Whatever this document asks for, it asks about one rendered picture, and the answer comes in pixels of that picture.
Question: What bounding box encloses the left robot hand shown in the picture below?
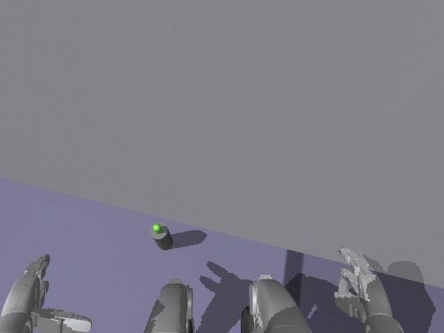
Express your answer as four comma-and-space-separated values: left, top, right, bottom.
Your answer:
1, 254, 92, 333

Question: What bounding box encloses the left robot arm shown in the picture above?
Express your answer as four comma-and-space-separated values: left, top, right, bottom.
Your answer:
0, 312, 33, 333

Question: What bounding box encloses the right robot arm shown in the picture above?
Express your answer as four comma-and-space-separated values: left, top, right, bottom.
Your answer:
364, 315, 404, 333

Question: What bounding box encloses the right robot hand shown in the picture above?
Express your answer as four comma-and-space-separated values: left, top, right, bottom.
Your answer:
334, 246, 393, 323

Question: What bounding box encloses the bottle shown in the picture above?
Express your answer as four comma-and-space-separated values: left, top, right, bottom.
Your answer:
150, 222, 173, 250

